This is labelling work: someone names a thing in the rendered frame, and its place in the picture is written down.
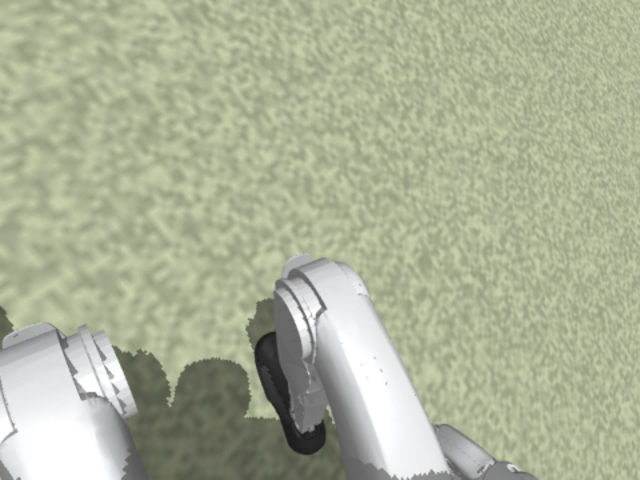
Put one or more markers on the right robot arm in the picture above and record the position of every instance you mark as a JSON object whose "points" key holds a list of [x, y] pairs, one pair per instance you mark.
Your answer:
{"points": [[504, 470]]}

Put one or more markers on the right robot hand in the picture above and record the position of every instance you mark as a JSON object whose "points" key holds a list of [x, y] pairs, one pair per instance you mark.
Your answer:
{"points": [[467, 459]]}

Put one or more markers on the right robot foot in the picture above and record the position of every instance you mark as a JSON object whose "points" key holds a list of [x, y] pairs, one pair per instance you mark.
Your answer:
{"points": [[275, 386]]}

